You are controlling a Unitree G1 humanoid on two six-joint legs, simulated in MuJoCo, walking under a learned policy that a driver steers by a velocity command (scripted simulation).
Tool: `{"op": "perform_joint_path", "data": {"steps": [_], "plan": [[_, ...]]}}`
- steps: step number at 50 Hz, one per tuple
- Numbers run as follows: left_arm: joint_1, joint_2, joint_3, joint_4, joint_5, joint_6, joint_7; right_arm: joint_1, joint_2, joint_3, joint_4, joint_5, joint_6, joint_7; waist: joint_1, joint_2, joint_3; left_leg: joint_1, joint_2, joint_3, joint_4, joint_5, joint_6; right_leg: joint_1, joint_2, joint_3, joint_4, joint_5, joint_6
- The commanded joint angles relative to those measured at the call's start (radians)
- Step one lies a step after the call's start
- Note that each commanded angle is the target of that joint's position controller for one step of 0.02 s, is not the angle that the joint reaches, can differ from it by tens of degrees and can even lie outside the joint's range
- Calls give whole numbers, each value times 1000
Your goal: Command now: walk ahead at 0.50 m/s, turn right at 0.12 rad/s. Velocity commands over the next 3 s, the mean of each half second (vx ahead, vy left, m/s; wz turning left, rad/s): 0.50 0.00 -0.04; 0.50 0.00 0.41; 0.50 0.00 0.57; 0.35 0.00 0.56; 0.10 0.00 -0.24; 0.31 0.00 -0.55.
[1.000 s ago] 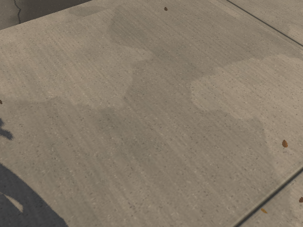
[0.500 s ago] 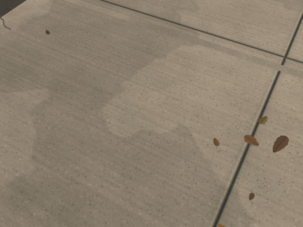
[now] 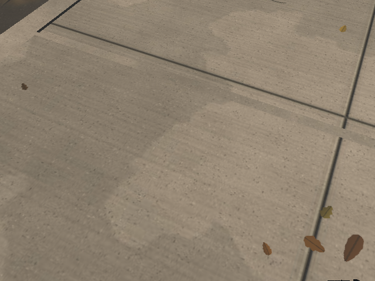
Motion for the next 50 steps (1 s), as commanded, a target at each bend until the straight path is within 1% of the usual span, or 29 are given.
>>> {"op": "perform_joint_path", "data": {"steps": [1,2,3,4,5,7,8,11,14,16,19,21,22,23,24,25,26,27,28,29,31,33,35,38,41,45,46,48,50], "plan": [[36,115,18,-71,18,-14,3,312,-202,-71,41,24,5,-6,-110,119,-177,604,400,-735,-287,-219,202,-574,-35,19,612,24,-1],[-36,108,17,-81,19,-15,-6,231,-144,-58,31,31,4,-2,-91,52,-72,471,360,-574,-306,-199,183,-570,-75,6,575,107,0],[-72,92,11,-88,18,-13,-13,191,-111,-48,33,23,0,1,-75,36,-33,398,309,-469,-335,-124,156,-551,-110,-14,525,149,1],[-80,85,10,-88,26,-4,-19,190,-98,-42,46,25,-5,-2,-59,65,-11,350,271,-390,-354,-35,139,-531,-132,-32,487,162,10],[-62,73,5,-79,32,7,-25,194,-91,-38,60,28,-12,-2,-44,88,-15,318,243,-334,-371,29,128,-497,-145,-47,462,174,21],[-67,57,0,-75,36,16,-33,235,-101,-40,88,35,-29,3,-38,91,-23,314,230,-279,-390,149,140,-501,-154,-75,434,196,37],[-94,52,-2,-81,36,19,-36,249,-110,-43,101,38,-34,4,-38,88,-13,318,226,-255,-408,167,146,-531,-166,-87,411,219,46],[-233,40,-12,-121,35,20,-41,291,-109,-42,134,41,-34,5,-61,80,26,343,200,-191,-449,202,145,-622,-202,-126,282,322,72],[-352,13,-27,-151,28,15,-45,325,-109,-41,161,42,-33,6,-89,82,35,352,166,-127,-445,268,122,-591,-196,-163,91,427,83],[-412,9,-33,-164,23,12,-46,355,-120,-43,179,40,-33,4,-108,83,35,374,173,-113,-434,299,115,-555,-181,-182,-4,468,78],[-462,25,-30,-179,21,9,-40,386,-128,-44,205,34,-29,-3,-115,85,43,446,215,-126,-399,355,109,-533,-166,-184,-77,450,53],[-452,39,-24,-178,24,4,-35,377,-138,-46,216,29,-23,-10,-98,85,42,496,239,-129,-349,444,101,-496,-150,-185,-116,384,26],[-414,48,-18,-166,26,-1,-31,370,-141,-46,220,29,-21,-13,-77,84,25,500,238,-133,-284,552,90,-425,-129,-186,-142,344,11],[-312,60,-8,-133,30,-9,-24,359,-147,-46,224,30,-17,-14,-28,73,-25,492,219,-124,-161,648,78,-296,-99,-193,-191,330,-6],[-150,92,7,-80,43,-23,-13,353,-137,-41,222,34,-15,-14,39,35,-120,406,172,-93,27,591,59,-72,-119,-167,-233,352,-35],[28,179,29,-57,65,-30,3,346,-91,-27,180,39,-19,-11,97,-85,-262,211,108,-53,329,239,41,182,-370,96,-251,260,-85],[23,252,50,-53,56,-16,2,480,-3,-12,174,67,-14,-12,27,-286,-352,-96,-55,-27,617,-423,15,348,-594,507,-374,188,-198],[-50,164,36,-65,24,-7,-2,394,-128,-43,196,37,1,-22,25,-81,-232,-162,11,-121,668,-361,28,226,-535,460,-404,97,-164],[-141,102,17,-74,19,-11,-4,330,-116,-46,181,40,-2,-13,-8,-56,-102,-161,47,-131,636,-264,30,89,-489,302,-439,137,-132],[-180,63,9,-71,21,-19,-8,309,-88,-41,183,42,0,-8,-29,-45,-46,-129,77,-125,596,-207,23,-4,-443,190,-480,235,-103],[-191,34,1,-53,15,-34,0,323,-66,-42,197,19,25,6,-67,-77,-12,-68,101,-114,557,-162,3,-98,-381,36,-519,349,-55],[-165,41,4,-37,9,-53,1,304,-47,-43,191,18,44,18,-80,-62,-13,-77,102,-104,557,-125,-10,-106,-373,-36,-536,445,-53],[-143,53,11,-21,3,-62,4,244,-39,-44,171,17,53,26,-81,-56,6,-147,114,-94,540,-61,-21,-91,-366,-104,-554,486,-51],[-100,44,11,3,7,-59,6,143,-33,-43,136,17,56,34,-67,-53,36,-232,121,-77,461,37,-35,-64,-352,-184,-564,535,-50],[-80,44,10,22,8,-57,9,40,-16,-31,99,17,51,42,-50,-50,59,-218,107,-32,288,124,-36,-49,-334,-261,-554,605,-40],[-13,64,14,58,11,-49,18,-78,-10,-19,50,11,48,52,-16,-49,77,-192,84,47,126,120,4,52,-367,-321,-517,731,-33],[-3,69,16,65,12,-43,21,-90,-14,-20,41,9,47,53,-16,-50,77,-184,74,60,103,91,19,86,-376,-334,-493,787,-29],[-13,88,20,70,15,-33,28,-69,-26,-25,39,7,47,49,-40,-66,52,-116,28,94,72,4,58,134,-385,-368,-399,1038,-21],[-31,121,29,69,19,-18,33,31,-51,-39,63,6,47,40,-91,-90,-16,12,-40,121,60,-111,106,159,-392,-389,-207,1283,-19]]}}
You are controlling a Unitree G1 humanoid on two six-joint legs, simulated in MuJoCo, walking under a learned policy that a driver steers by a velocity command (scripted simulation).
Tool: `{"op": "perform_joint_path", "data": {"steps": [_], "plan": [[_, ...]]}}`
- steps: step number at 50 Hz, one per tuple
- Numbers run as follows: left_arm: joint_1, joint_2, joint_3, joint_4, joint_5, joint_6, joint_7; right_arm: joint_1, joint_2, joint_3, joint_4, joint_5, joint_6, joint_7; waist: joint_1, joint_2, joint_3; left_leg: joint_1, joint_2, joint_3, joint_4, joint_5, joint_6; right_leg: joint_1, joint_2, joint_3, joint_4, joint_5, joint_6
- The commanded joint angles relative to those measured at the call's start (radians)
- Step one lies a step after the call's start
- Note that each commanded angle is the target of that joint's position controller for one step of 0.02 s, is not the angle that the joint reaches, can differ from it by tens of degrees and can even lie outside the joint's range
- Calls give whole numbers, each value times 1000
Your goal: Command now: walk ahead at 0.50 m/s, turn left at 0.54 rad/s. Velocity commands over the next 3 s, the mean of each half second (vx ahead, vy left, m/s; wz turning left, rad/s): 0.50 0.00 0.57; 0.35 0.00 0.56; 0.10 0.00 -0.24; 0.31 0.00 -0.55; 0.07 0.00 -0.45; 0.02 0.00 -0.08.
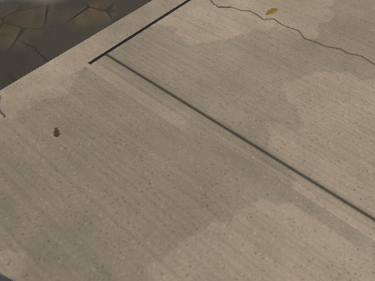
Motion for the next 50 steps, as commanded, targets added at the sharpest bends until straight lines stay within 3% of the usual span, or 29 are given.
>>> {"op": "perform_joint_path", "data": {"steps": [1,2,3,4,5,6,7,8,10,13,19,23,25,27,28,29,30,31,32,33,35,37,39,45,48,50], "plan": [[4,206,46,-39,3,16,10,173,-108,-41,-7,-3,-16,-14,-117,-111,-104,212,-107,41,-47,-136,79,-16,-280,49,352,1196,-98],[-17,208,47,-54,-1,21,4,329,-151,-64,42,-13,-24,-27,-195,-56,-183,437,-96,-26,-141,-113,120,-151,-259,37,604,1009,-70],[6,116,27,-103,-9,15,-6,393,-267,-98,50,-19,-24,-43,-180,113,-275,716,176,-407,-168,-175,212,-484,-163,42,946,361,-25],[-46,126,32,-173,-13,4,-21,365,-328,-110,28,11,-13,-42,-150,187,-338,850,340,-914,-341,-127,346,-791,43,228,1185,-149,14],[-163,154,35,-191,-2,-7,-25,339,-292,-103,36,26,-5,-49,-162,34,-204,775,311,-759,-370,-100,302,-901,-41,345,1168,-43,3],[-170,144,29,-197,-14,-21,-29,288,-240,-90,38,32,-7,-56,-123,0,-101,633,282,-634,-385,-16,261,-877,-81,340,1080,55,-1],[-147,140,31,-179,-11,-22,-26,240,-195,-79,35,29,-13,-58,-71,-52,-43,520,222,-538,-397,102,208,-810,-111,339,983,92,2],[-130,137,31,-175,8,-7,-25,212,-172,-70,32,37,-21,-62,-39,-49,-30,445,174,-465,-404,196,184,-745,-124,342,926,100,16],[-106,120,28,-173,27,29,-32,212,-160,-63,29,42,-43,-60,-14,-25,-61,394,124,-399,-408,304,172,-676,-125,333,867,108,41],[-181,106,25,-208,25,51,-40,269,-197,-71,39,39,-56,-56,-29,3,-48,371,88,-375,-427,305,157,-721,-121,310,758,188,67],[-412,113,16,-288,15,47,-48,390,-201,-72,49,34,-49,-59,-119,48,-19,484,77,-424,-409,281,115,-823,-87,317,492,369,73],[-506,121,6,-334,6,31,-53,432,-212,-73,49,23,-47,-69,-148,59,-15,558,99,-468,-346,376,107,-795,-43,319,361,373,51],[-469,142,9,-337,2,22,-51,402,-228,-77,36,19,-48,-78,-115,71,-18,548,112,-497,-308,409,78,-691,-28,336,287,340,28],[-301,183,26,-289,-1,11,-37,334,-251,-82,15,17,-54,-75,-33,71,-75,472,85,-493,-179,554,34,-427,21,322,231,262,-6],[-160,211,38,-254,4,-2,-25,316,-247,-80,13,26,-61,-65,43,16,-150,415,22,-447,9,543,10,-230,-1,333,165,285,-32],[-2,282,55,-248,27,-8,-6,330,-171,-58,-17,36,-70,-55,93,-88,-303,293,-43,-377,288,279,-13,3,-221,553,132,63,-78],[-23,366,72,-257,41,4,-4,462,-85,-41,-45,64,-65,-57,1,-331,-393,-8,-198,-269,539,-439,-43,193,-474,1028,10,6,-196],[-91,283,64,-264,21,18,-9,442,-176,-48,-13,25,-49,-67,-20,-188,-296,-100,-97,-266,633,-381,-32,76,-447,1083,-19,-144,-205],[-157,191,42,-277,12,20,-12,368,-191,-54,-11,16,-43,-59,-24,-76,-155,-94,-54,-253,619,-276,-35,-72,-396,904,-38,-127,-181],[-192,149,30,-271,12,18,-16,327,-175,-51,-17,16,-40,-50,-36,-43,-88,-71,-22,-238,576,-218,-44,-166,-340,752,-57,12,-158],[-178,132,22,-245,7,5,-13,314,-155,-50,-20,2,-18,-33,-54,-114,-40,-22,10,-217,531,-193,-65,-258,-274,551,-77,288,-127],[-146,139,24,-225,-5,-18,-21,314,-138,-48,-29,4,2,-28,-71,-114,-55,-7,0,-196,530,-200,-82,-262,-280,444,-43,697,-145],[-140,152,28,-215,-11,-25,-24,268,-124,-44,-53,5,10,-23,-78,-118,-67,-46,0,-179,487,-163,-98,-241,-281,350,-28,894,-156],[-158,173,35,-210,-14,3,-15,111,-80,-16,-119,10,12,5,-52,-147,-68,74,0,-81,121,65,-100,-282,-230,150,3,863,-123],[-102,198,43,-187,-18,15,-16,79,-95,-19,-136,-3,11,1,-29,-141,-77,139,-25,-77,9,-1,-77,-240,-257,174,75,879,-116],[-94,205,44,-173,-21,28,-14,134,-106,-23,-116,-12,-1,-12,-49,-127,-94,218,-47,-97,-101,-14,-47,-216,-256,198,184,872,-108]]}}
Over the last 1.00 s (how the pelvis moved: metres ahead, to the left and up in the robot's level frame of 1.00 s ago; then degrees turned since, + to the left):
0.52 0.00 0.01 16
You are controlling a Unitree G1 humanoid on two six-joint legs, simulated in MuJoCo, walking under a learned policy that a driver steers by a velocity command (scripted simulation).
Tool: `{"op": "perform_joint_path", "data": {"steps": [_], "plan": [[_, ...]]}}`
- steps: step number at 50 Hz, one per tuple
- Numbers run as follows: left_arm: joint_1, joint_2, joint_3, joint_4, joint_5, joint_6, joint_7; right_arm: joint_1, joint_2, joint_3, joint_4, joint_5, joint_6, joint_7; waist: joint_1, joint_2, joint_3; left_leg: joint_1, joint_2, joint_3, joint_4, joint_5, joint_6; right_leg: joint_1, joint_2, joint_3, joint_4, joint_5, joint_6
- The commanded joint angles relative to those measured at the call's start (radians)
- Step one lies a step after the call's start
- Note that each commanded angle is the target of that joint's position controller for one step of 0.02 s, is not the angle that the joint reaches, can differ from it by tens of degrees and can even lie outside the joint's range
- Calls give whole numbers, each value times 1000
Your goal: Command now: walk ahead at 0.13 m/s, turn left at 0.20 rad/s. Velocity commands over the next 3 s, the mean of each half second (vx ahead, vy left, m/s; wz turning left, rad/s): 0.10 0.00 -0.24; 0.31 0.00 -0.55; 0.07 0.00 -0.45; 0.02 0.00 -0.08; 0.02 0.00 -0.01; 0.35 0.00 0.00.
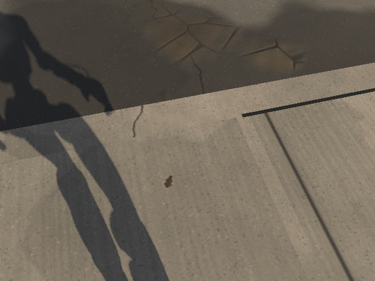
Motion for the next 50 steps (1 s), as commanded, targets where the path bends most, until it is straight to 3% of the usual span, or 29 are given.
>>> {"op": "perform_joint_path", "data": {"steps": [1,2,3,4,5,6,7,8,11,17,19,21,22,23,24,25,26,27,29,30,33,38,41,44,46,47,48,49,50], "plan": [[5,153,31,-31,-7,8,3,168,-73,-23,1,-20,-33,-20,-96,-77,-155,307,-45,-2,-211,123,42,-30,-180,91,182,719,-90],[60,104,14,-43,-5,8,-1,232,-134,-31,13,-36,-50,-33,-106,52,-249,504,131,-144,-210,533,74,-137,-130,64,341,433,-47],[170,-22,-23,-49,-14,21,-9,230,-143,-16,-6,-25,-56,-48,-53,208,-384,691,445,-415,-130,1088,220,-284,-14,112,541,-344,-11],[176,28,-12,-4,-20,55,4,249,-113,-12,9,32,-47,-63,-98,114,-452,662,438,-373,-126,1033,297,-275,10,237,600,-392,-6],[109,72,-2,-17,-23,68,3,206,-119,-16,17,46,-32,-79,-106,146,-378,564,401,-342,-226,699,293,-304,10,252,638,-344,-2],[13,100,7,-32,-7,73,4,131,-85,-1,16,36,-24,-89,-90,109,-240,440,334,-288,-299,492,236,-324,-7,260,606,-277,-1],[-15,106,14,-31,2,77,4,69,-73,6,15,28,-20,-98,-58,111,-147,354,283,-221,-326,453,187,-317,-10,258,574,-220,5],[22,106,18,-9,9,86,2,48,-78,4,15,25,-18,-104,-35,112,-130,305,257,-157,-334,473,167,-276,-4,243,577,-172,11],[65,67,22,10,7,98,-2,53,-92,-6,22,23,-23,-105,-21,52,-165,297,249,-86,-332,399,168,-257,14,215,596,-141,21],[-19,54,26,-46,13,122,-16,50,-93,-23,39,9,-4,-100,-50,115,-134,248,276,-67,-361,-12,178,-267,1,173,446,-108,7],[-6,63,28,-59,16,119,-31,61,-127,-38,42,9,-1,-92,-49,125,-163,224,299,-87,-401,-264,164,-213,7,147,380,-127,-20],[53,78,34,-51,14,116,-53,21,-163,-54,29,15,6,-89,-7,108,-156,121,301,-80,-424,-486,115,-68,27,115,250,-107,-73],[121,75,36,-24,11,113,-59,-10,-159,-56,21,17,11,-88,29,71,-132,35,274,-40,-377,-548,75,34,47,107,157,-87,-104],[212,85,42,17,14,106,-58,-41,-123,-52,13,15,18,-84,69,-43,-76,-75,211,42,-198,-584,22,101,24,201,27,-170,-142],[241,137,49,20,24,96,-41,-26,-17,-27,5,14,21,-69,63,-320,-25,-232,70,174,190,-539,-44,88,-218,590,-197,-486,-201],[184,214,60,-27,23,92,-21,-118,-41,-27,-60,9,13,-68,58,-318,77,-371,-28,29,268,-396,-63,-72,-348,954,-402,-721,-283],[101,188,55,-37,24,91,4,-127,-95,-39,-62,15,-6,-59,3,-205,145,-330,35,-48,314,-244,-67,-145,-319,872,-429,-644,-262],[40,186,52,-50,12,81,9,-61,-119,-48,-30,20,-19,-46,-48,-178,122,-281,37,-55,301,-147,-74,-148,-263,773,-399,-488,-230],[24,176,54,-56,2,48,-3,3,-124,-53,26,-9,-27,-35,-56,-113,47,-226,27,-33,315,-46,-81,-59,-167,611,-343,-189,-193],[48,153,48,-47,0,33,-10,17,-109,-51,35,-13,-25,-30,-52,-104,7,-213,26,-34,323,-21,-79,-17,-147,575,-322,-108,-189],[140,141,52,-16,-5,10,-20,-20,-83,-44,22,-3,-19,-32,-22,-118,-18,-261,28,-34,307,10,-83,72,-134,559,-293,-11,-199],[223,149,58,6,3,4,-9,-141,-84,-36,-18,3,-30,-29,36,-140,2,-288,27,-36,154,18,-116,126,-135,581,-261,95,-229],[240,163,62,17,7,10,3,-186,-67,-22,-44,12,-48,-29,42,-160,8,-210,-11,-14,54,-19,-107,118,-115,544,-123,532,-219],[184,175,67,-7,10,20,10,-107,-87,-21,-38,26,-65,-44,0,-176,-47,5,-56,-15,-42,-31,-64,47,-94,555,5,775,-156],[95,191,71,-36,-6,12,8,67,-129,-34,6,22,-80,-67,-93,-145,-118,289,-68,-19,-186,86,-28,-42,-30,550,162,813,-92],[65,161,64,-64,-21,2,2,203,-186,-48,23,6,-96,-81,-152,-74,-220,528,78,-132,-217,155,10,-161,32,518,367,637,-59],[169,42,41,-101,-49,6,9,269,-291,-64,6,-9,-90,-91,-112,189,-399,821,436,-473,-172,509,94,-398,171,378,670,-162,-29],[238,132,56,-77,-15,26,21,242,-271,-67,2,21,-66,-87,-75,212,-454,722,487,-640,-200,605,177,-421,159,346,821,-308,-39],[212,151,64,-51,4,43,20,172,-179,-43,-17,29,-58,-85,-45,100,-325,589,436,-512,-221,510,173,-430,104,349,868,-244,-39]]}}
Over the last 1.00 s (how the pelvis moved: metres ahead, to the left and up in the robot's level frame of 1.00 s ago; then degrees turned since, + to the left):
0.49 0.08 0.01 35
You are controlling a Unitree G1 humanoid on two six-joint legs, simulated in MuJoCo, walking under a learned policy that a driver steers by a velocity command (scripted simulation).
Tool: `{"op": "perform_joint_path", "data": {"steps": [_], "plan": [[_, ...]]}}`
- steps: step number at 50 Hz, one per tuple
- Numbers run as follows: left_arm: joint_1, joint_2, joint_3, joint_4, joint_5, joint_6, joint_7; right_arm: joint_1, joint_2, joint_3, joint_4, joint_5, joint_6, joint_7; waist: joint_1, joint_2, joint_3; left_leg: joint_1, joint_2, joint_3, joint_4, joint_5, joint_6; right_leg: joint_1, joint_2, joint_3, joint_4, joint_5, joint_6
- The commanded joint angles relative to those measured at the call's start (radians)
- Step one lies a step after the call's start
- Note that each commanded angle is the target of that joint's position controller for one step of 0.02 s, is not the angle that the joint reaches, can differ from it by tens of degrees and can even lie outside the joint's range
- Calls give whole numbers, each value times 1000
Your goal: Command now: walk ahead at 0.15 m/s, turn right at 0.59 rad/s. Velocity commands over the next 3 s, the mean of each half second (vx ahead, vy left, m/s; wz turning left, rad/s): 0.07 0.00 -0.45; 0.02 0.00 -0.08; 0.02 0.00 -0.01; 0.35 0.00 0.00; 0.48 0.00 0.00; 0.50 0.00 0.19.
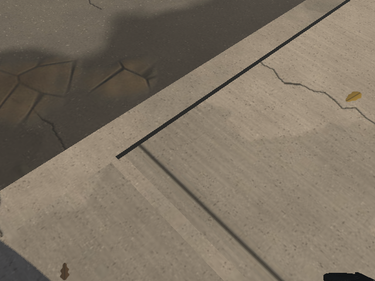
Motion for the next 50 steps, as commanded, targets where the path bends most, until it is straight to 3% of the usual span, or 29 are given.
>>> {"op": "perform_joint_path", "data": {"steps": [1,2,3,5,7,12,17,19,20,21,22,23,24,26,27,30,33,35,36,37,38,39,40,42,45,50], "plan": [[46,110,25,-56,24,14,-3,150,-109,-32,-35,16,12,-16,-72,88,-188,422,385,-361,-204,478,158,-312,-71,-71,325,13,14],[12,94,25,-64,26,24,-15,121,-84,-20,-37,9,15,-20,-63,114,-137,356,330,-261,-232,470,134,-305,-95,-85,292,52,28],[-1,85,25,-67,33,38,-27,122,-86,-18,-30,8,14,-24,-58,161,-108,305,296,-193,-252,495,136,-291,-104,-99,279,79,44],[-5,70,21,-72,27,55,-42,138,-103,-24,-20,3,6,-21,-50,167,-121,275,284,-119,-258,586,153,-263,-90,-118,273,113,58],[-45,65,18,-91,24,63,-48,140,-113,-28,-16,0,2,-20,-46,150,-131,280,300,-80,-266,574,169,-280,-93,-126,225,132,63],[-182,40,-5,-153,28,82,-71,134,-131,-36,-14,-3,20,-15,-69,166,-111,226,299,6,-294,323,162,-223,-133,-170,-14,219,57],[-228,48,-15,-177,25,73,-61,175,-180,-53,8,0,46,3,-95,166,-111,235,312,-7,-222,207,147,-100,-96,-214,-254,180,28],[-193,53,-18,-163,33,51,-52,183,-176,-53,20,7,62,6,-67,104,-106,178,277,22,-123,128,78,48,-83,-202,-492,320,5],[-180,98,-13,-166,46,35,-41,230,-124,-39,24,1,67,11,-74,-47,-129,118,217,84,11,2,12,132,-219,-26,-631,378,-11],[-238,201,0,-210,38,28,-32,257,-24,-10,-21,8,72,16,-112,-293,-118,-48,56,148,161,-406,-64,150,-489,300,-686,646,-121],[-167,161,0,-173,29,26,-23,199,-97,-26,0,10,97,3,-33,-176,-126,26,66,11,269,-455,-64,56,-488,233,-639,707,-216],[-204,118,-18,-161,29,25,-19,196,-99,-30,0,21,108,5,-74,-154,-94,24,60,-18,306,-413,-60,40,-429,158,-632,730,-217],[-257,84,-30,-160,28,27,-15,206,-96,-30,14,21,108,6,-98,-137,-70,29,65,-32,293,-355,-56,22,-375,90,-644,694,-183],[-299,66,-37,-161,23,24,-3,250,-116,-40,52,2,104,6,-115,-149,-88,53,47,-13,296,-284,-56,57,-310,11,-623,791,-151],[-287,57,-42,-153,21,21,-3,258,-110,-39,63,1,105,6,-113,-121,-110,73,40,-14,294,-280,-59,72,-308,-4,-609,843,-153],[-275,57,-45,-124,23,15,-5,233,-63,-25,68,12,109,5,-98,-100,-113,128,38,-17,168,-274,-63,76,-305,-11,-599,770,-151],[-271,65,-43,-95,29,17,-3,227,-62,-22,83,16,111,-6,-84,-119,-103,184,20,-7,31,-247,-57,57,-306,26,-592,659,-152],[-298,65,-43,-79,18,20,0,266,-45,-15,109,13,100,-13,-119,-84,-105,297,17,3,-173,-73,-44,9,-283,26,-568,559,-112],[-288,48,-48,-71,15,17,1,268,-60,-15,116,2,87,-16,-118,-47,-110,377,65,-54,-236,34,-36,-45,-267,32,-567,477,-69],[-269,25,-54,-64,16,14,-2,268,-95,-16,115,-11,72,-19,-98,13,-110,408,159,-155,-276,72,-20,-82,-225,6,-536,400,-33],[-233,4,-54,-48,10,19,-8,192,-142,-26,121,10,67,-14,-34,137,-49,256,179,-181,-262,53,11,-15,-139,-65,-580,348,-12],[-236,23,-55,-12,20,23,-8,180,-99,-19,125,10,61,-2,-65,123,-60,200,163,-180,-300,-146,13,74,-133,-78,-564,320,-5],[-252,38,-47,2,20,23,-8,179,-77,-12,133,7,56,2,-75,107,-13,154,141,-165,-323,-200,1,89,-141,-70,-554,345,-7],[-241,47,-42,32,21,17,-9,189,-74,-10,158,8,51,-7,-76,108,3,175,117,-140,-321,-146,-10,84,-161,-55,-559,396,-13],[-220,33,-45,83,18,3,-2,219,-69,-10,195,14,44,-13,-88,52,-18,269,112,-121,-288,-30,-5,50,-174,-46,-590,438,-7],[-201,25,-48,154,14,5,6,222,-60,-7,243,13,45,-19,-92,24,-13,294,114,-118,-283,-6,5,48,-175,-50,-609,450,4]]}}
Over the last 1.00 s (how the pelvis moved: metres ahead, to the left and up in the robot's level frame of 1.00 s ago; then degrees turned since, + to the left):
0.21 -0.04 -0.01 -30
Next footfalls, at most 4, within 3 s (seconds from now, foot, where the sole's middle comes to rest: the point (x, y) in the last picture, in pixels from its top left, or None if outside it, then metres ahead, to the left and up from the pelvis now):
0.40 right None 0.10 -0.12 -0.76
0.72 left None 0.11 0.10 -0.76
2.20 left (225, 254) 0.53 -0.07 -0.76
2.76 right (284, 191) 0.81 -0.30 -0.76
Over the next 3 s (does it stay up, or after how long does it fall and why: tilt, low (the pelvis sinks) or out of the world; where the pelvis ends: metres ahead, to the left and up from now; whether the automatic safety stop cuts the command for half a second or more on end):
stays up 0.78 -0.22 0.02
